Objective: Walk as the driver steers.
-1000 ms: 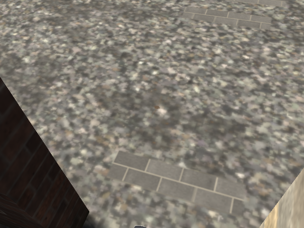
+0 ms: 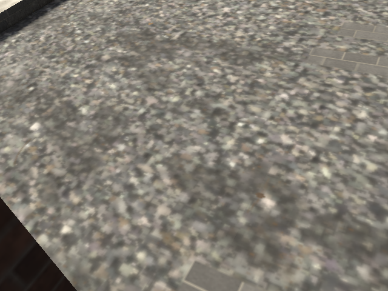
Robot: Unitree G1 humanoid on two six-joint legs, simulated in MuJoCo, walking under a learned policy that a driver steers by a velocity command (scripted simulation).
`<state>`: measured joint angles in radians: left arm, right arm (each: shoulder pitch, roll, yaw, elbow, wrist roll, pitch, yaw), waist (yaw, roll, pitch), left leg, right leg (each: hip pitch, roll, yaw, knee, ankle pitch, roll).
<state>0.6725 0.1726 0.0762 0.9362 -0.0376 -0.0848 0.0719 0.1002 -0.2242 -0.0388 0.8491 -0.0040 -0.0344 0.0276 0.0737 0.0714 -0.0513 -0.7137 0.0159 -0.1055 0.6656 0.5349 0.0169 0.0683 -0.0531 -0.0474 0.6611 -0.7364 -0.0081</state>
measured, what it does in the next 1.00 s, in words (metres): goes down, turning right: left foot 0.21 m lower, then right foot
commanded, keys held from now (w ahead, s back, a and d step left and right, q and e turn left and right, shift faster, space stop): w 0.12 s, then w+e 0.04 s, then e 0.84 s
